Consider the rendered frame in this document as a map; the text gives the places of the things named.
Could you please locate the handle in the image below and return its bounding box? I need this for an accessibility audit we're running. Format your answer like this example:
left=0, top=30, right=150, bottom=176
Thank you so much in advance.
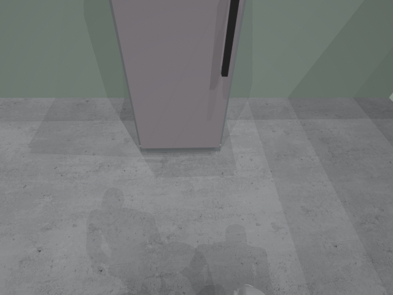
left=221, top=0, right=239, bottom=77

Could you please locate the fridge door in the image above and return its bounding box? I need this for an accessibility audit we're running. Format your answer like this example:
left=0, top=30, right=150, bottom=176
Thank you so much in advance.
left=112, top=0, right=244, bottom=149

